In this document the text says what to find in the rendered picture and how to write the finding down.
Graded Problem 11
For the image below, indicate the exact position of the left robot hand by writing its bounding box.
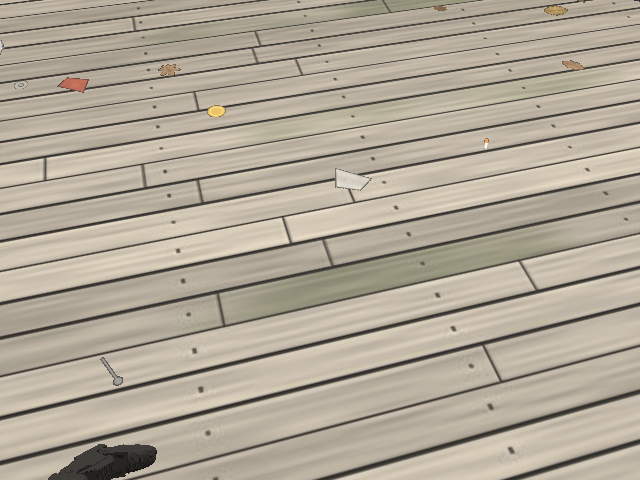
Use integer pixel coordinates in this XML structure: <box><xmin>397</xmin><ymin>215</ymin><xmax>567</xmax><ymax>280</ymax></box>
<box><xmin>48</xmin><ymin>444</ymin><xmax>157</xmax><ymax>480</ymax></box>

